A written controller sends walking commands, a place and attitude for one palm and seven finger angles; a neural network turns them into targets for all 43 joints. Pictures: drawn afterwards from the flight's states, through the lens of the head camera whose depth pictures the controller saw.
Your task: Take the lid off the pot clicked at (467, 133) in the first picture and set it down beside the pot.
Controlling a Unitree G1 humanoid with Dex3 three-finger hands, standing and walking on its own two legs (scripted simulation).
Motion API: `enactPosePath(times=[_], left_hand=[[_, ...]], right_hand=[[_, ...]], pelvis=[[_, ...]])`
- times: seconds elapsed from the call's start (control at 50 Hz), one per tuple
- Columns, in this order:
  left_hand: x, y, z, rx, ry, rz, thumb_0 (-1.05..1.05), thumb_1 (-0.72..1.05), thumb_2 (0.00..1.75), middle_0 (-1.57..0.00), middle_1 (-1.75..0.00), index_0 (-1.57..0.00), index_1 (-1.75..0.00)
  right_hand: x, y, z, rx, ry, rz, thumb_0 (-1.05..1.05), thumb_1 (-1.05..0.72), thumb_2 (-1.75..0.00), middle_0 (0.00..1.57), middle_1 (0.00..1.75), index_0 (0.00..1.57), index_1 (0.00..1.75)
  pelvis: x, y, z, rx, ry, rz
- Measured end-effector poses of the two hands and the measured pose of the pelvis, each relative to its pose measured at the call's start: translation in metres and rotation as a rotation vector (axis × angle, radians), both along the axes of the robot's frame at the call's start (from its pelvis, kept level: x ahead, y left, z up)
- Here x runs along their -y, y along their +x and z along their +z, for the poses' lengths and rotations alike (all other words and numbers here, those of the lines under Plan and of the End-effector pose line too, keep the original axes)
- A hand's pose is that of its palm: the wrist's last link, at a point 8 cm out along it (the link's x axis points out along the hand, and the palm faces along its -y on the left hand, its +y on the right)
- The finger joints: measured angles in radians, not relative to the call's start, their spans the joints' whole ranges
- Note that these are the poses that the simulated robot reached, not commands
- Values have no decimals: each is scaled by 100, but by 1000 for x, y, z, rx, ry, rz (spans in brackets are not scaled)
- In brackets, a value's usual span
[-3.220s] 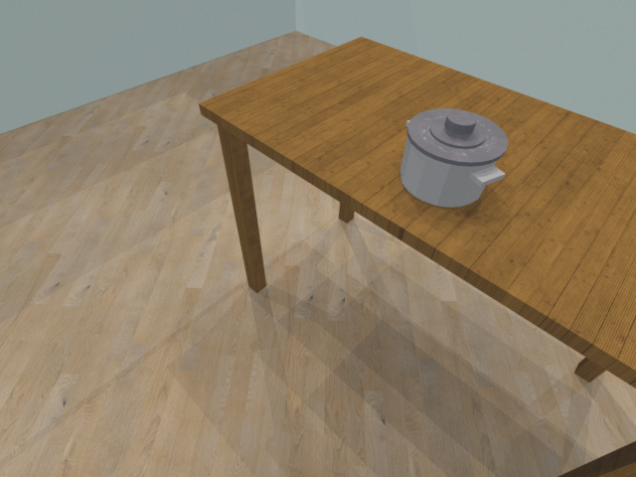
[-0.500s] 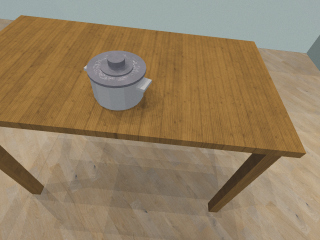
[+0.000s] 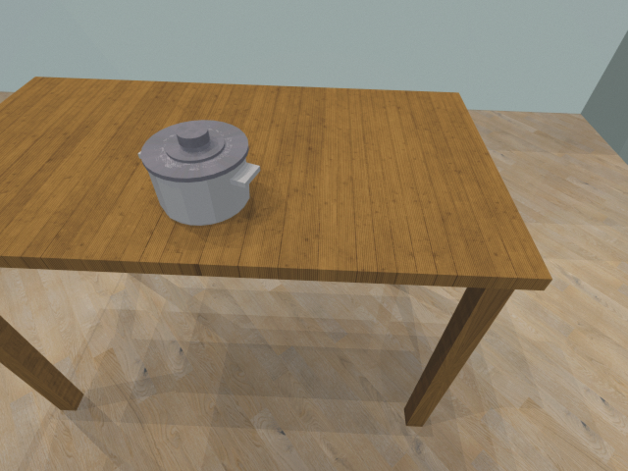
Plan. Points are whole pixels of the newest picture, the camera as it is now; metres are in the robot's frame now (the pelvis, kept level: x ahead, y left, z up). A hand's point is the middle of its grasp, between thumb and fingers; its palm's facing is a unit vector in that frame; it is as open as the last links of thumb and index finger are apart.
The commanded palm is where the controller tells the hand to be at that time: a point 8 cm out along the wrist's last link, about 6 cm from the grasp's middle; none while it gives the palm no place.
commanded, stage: come to a stop and stand still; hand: left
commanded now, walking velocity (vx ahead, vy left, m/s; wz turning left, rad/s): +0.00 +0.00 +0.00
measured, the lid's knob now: (193, 135) +0.58 +0.22 +0.14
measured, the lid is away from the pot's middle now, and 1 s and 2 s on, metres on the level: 0.00 0.00 0.00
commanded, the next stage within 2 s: look again from close up in 0.18 s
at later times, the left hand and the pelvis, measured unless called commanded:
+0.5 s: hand out of the picture +0.01 +0.18 -0.17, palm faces +0.03 -0.98 -0.18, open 7.4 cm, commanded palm none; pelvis +0.01 +0.01 +0.01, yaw +0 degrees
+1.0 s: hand out of the picture +0.04 +0.20 -0.17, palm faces +0.03 -0.98 -0.18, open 7.4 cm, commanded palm none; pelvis +0.04 +0.02 +0.01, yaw +0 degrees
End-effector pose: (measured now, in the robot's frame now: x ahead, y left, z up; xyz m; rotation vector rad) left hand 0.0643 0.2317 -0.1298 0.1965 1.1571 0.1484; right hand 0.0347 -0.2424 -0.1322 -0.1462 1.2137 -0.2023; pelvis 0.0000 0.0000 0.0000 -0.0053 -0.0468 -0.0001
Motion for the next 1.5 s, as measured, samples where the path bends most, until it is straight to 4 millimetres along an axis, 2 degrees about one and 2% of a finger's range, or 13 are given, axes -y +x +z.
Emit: enactPosePath(times=[0.1,0.26,0.36,0.48,0.7,0.86,1.12,1.5], left_hand=[[7,-8,2,-5,-20,1,1,91,90,-20,-30,-20,-30],[6,-37,-4,-103,-31,26,1,91,90,-20,-30,-20,-30],[3,-51,-8,-158,-41,45,1,91,90,-20,-30,-20,-30],[1,-58,-10,-197,-57,59,1,91,90,-20,-30,-20,-30],[-6,-48,-10,-205,-68,60,1,91,90,-20,-30,-20,-30],[-14,-35,-8,-199,-60,55,1,91,90,-20,-30,-20,-30],[-20,-23,-7,-205,-52,53,1,91,90,-20,-30,-20,-30],[-15,-25,-9,-234,-66,73,1,91,90,-20,-30,-20,-30]], right_hand=[[-8,-20,1,-58,23,18,1,-91,-90,19,30,20,30],[-18,-38,0,-130,43,13,1,-91,-90,20,30,20,30],[-24,-38,3,-160,41,12,1,-91,-90,20,30,20,30],[-28,-25,5,-159,26,19,1,-91,-90,20,30,20,30],[-31,11,10,-104,-1,36,1,-92,-90,20,30,20,30],[-35,25,10,-90,-2,43,1,-93,-90,20,30,20,30],[-41,21,9,-133,5,33,1,-92,-90,20,30,20,30],[-47,12,3,-185,26,23,1,-91,-90,20,30,20,30]], pelvis=[[4,-4,5,-13,-2,4],[5,-2,7,-30,-3,8],[1,4,8,-36,-5,7],[-5,11,10,-36,-6,5],[-17,23,12,-33,-3,-1],[-22,31,13,-36,1,-3],[-26,41,14,-36,3,-5],[-27,50,12,-37,3,-1]])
